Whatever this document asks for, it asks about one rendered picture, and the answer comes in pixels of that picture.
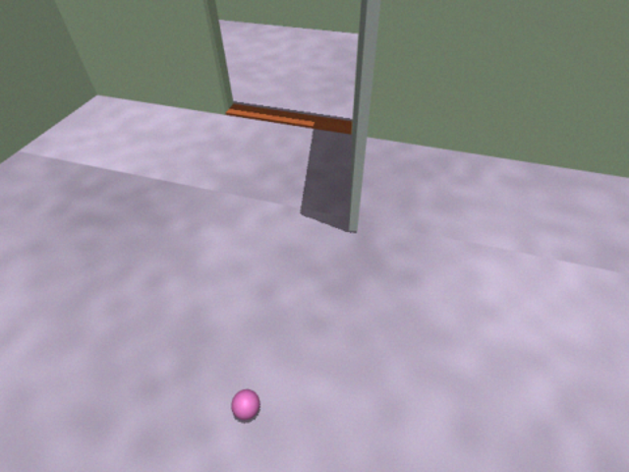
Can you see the ball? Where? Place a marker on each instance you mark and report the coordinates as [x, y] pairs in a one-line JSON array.
[[245, 404]]

